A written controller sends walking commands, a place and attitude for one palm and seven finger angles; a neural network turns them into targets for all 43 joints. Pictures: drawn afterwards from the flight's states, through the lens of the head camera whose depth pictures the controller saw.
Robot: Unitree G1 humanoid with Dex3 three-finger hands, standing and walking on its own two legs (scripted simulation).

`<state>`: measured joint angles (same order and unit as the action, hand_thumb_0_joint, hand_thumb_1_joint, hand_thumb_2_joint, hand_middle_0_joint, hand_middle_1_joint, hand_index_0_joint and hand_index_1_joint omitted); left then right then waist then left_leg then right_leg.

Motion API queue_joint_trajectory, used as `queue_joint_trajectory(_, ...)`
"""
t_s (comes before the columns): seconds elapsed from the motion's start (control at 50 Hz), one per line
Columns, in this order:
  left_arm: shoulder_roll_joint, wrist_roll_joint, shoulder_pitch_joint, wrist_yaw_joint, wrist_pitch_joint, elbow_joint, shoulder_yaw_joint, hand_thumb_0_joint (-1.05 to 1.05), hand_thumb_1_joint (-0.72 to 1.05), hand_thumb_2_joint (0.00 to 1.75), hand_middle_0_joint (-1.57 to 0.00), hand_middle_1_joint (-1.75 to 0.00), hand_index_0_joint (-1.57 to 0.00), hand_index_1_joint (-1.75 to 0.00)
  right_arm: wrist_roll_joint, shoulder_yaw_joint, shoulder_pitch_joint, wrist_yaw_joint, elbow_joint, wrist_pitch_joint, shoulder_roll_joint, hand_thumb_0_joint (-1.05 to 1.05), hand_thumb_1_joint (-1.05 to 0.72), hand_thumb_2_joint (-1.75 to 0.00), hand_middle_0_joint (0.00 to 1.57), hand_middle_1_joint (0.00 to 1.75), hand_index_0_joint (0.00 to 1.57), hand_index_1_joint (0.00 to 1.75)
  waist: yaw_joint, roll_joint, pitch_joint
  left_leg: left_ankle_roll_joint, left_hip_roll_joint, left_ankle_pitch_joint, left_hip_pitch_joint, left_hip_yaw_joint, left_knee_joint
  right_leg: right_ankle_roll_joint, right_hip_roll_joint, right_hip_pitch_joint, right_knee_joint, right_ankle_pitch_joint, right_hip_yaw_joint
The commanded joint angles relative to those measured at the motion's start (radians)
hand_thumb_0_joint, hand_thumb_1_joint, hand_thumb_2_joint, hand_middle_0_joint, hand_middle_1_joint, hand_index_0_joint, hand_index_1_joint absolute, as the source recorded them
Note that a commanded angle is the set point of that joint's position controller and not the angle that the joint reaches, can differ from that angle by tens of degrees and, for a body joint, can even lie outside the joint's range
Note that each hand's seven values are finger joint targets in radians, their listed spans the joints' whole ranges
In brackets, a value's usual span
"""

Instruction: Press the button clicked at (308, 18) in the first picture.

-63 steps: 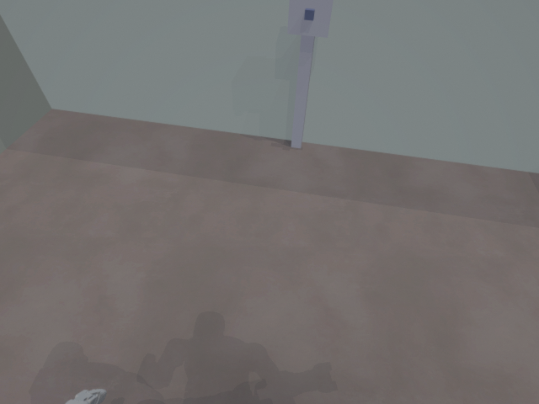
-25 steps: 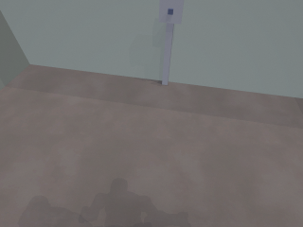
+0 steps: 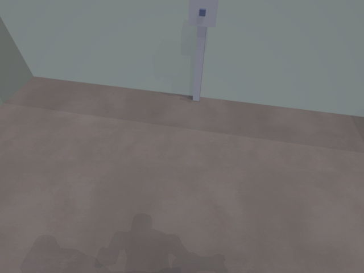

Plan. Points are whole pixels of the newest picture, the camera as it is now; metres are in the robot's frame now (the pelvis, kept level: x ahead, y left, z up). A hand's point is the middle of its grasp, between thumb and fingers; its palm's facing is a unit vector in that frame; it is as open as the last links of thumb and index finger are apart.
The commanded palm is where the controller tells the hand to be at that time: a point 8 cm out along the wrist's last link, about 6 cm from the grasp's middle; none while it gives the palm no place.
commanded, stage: look at it before walking up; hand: left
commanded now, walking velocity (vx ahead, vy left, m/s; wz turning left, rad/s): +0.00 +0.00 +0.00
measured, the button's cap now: (202, 12) +1.58 -0.05 -0.03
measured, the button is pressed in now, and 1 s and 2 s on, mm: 0 0 0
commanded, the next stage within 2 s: walk to a spot facing it in 0.58 s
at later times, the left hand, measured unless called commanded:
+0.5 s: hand out of the picture +0.08 +0.25 -0.16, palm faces -0.04 -0.94 -0.34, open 7.4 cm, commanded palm none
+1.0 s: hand out of the picture +0.05 +0.19 -0.19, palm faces -0.06 -0.98 -0.21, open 7.4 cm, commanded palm none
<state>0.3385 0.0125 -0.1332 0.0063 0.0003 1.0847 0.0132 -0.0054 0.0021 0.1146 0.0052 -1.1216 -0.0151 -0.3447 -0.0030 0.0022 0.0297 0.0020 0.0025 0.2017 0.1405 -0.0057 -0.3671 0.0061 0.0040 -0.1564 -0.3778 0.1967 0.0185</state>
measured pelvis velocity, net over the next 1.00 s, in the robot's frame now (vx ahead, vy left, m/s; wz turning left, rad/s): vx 0.06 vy -0.01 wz -0.07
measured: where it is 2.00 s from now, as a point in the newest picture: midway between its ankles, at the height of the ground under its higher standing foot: (190, 231)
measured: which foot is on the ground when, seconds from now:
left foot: down 0.00-1.00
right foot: down 0.00-1.00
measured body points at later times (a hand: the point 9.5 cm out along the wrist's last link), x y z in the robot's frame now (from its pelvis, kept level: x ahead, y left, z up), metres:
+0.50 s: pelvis +0.01 +0.00 +0.00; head +0.02 +0.00 +0.45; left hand +0.08 +0.30 -0.13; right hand +0.09 -0.30 -0.13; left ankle +0.00 +0.12 -0.75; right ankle +0.01 -0.12 -0.75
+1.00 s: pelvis +0.06 -0.01 -0.02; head +0.06 +0.00 +0.43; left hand +0.06 +0.24 -0.17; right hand +0.05 -0.26 -0.17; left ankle +0.00 +0.12 -0.75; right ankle +0.01 -0.12 -0.75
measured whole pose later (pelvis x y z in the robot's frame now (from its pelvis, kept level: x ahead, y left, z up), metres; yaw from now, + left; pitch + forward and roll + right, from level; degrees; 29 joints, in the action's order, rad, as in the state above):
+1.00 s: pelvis +0.06 -0.01 -0.02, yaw -4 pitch +0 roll +0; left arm 0.22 0.03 -0.35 0.03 0.00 1.08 -0.01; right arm -0.01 -0.01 0.28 0.01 -1.11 -0.02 -0.23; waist 0.01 -0.01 -0.01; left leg 0.01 0.05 0.43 0.17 -0.06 -0.59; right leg -0.01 -0.04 -0.21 -0.61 0.40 0.07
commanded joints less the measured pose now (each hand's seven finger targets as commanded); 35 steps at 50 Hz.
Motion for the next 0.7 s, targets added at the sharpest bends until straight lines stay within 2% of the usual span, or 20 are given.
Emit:
queue_joint_trajectory(0.0, 0.210, -0.001, 0.038, -0.017, -0.029, -0.063, -0.045, 0.00, 0.90, 0.90, -0.20, -0.30, -0.20, -0.30, -0.002, -0.040, -0.048, -0.016, 0.063, -0.022, -0.204, 0.00, -0.90, -0.90, 0.20, 0.30, 0.20, 0.30, 0.002, 0.015, -0.064, -0.031, 0.117, -0.112, -0.019, 0.102, 0.057, -0.037, 0.117, 0.006, 0.063, -0.096, 0.099)
queue_joint_trajectory(0.26, 0.209, -0.001, 0.036, -0.017, -0.026, -0.056, -0.043, 0.00, 0.90, 0.90, -0.20, -0.30, -0.20, -0.30, -0.001, -0.038, -0.056, -0.017, 0.061, -0.021, -0.208, 0.00, -0.90, -0.90, 0.20, 0.30, 0.20, 0.30, 0.005, 0.000, -0.052, -0.032, 0.121, -0.114, -0.021, 0.105, 0.069, -0.032, 0.114, 0.007, 0.064, -0.098, 0.091)
queue_joint_trajectory(0.5, 0.212, -0.001, 0.036, -0.018, -0.029, -0.058, -0.045, 0.00, 0.90, 0.90, -0.20, -0.30, -0.20, -0.30, -0.001, -0.038, -0.059, -0.019, 0.063, -0.025, -0.208, 0.00, -0.90, -0.90, 0.20, 0.30, 0.20, 0.30, 0.006, 0.001, -0.084, -0.030, 0.123, -0.196, -0.045, 0.101, 0.059, -0.033, 0.120, 0.042, 0.055, -0.182, 0.083)
queue_joint_trajectory(0.54, 0.211, -0.001, 0.036, -0.019, -0.031, -0.057, -0.045, 0.00, 0.90, 0.90, -0.20, -0.30, -0.20, -0.30, 0.000, -0.039, -0.060, -0.019, 0.064, -0.023, -0.208, 0.00, -0.90, -0.90, 0.20, 0.30, 0.20, 0.30, 0.006, 0.016, -0.079, -0.029, 0.123, -0.200, -0.050, 0.098, 0.056, -0.033, 0.121, 0.035, 0.056, -0.192, 0.083)
queue_joint_trajectory(0.66, 0.211, 0.000, 0.039, -0.018, -0.029, -0.058, -0.046, 0.00, 0.90, 0.90, -0.20, -0.30, -0.20, -0.30, -0.001, -0.039, -0.061, -0.019, 0.064, -0.022, -0.208, 0.00, -0.90, -0.90, 0.20, 0.30, 0.20, 0.30, 0.004, 0.006, -0.066, -0.028, 0.122, -0.173, -0.045, 0.102, 0.069, -0.032, 0.118, 0.032, 0.066, -0.161, 0.085)
queue_joint_trajectory(0.68, 0.144, -0.003, 0.008, -0.020, -0.020, -0.041, -0.033, 0.00, 0.90, 0.90, -0.20, -0.30, -0.20, -0.30, -0.004, -0.022, -0.036, -0.017, 0.047, -0.016, -0.142, 0.00, -0.90, -0.90, 0.20, 0.30, 0.20, 0.30, 0.005, 0.006, -0.082, -0.019, 0.122, -0.134, -0.052, 0.087, 0.062, -0.023, 0.116, 0.038, 0.068, -0.121, 0.083)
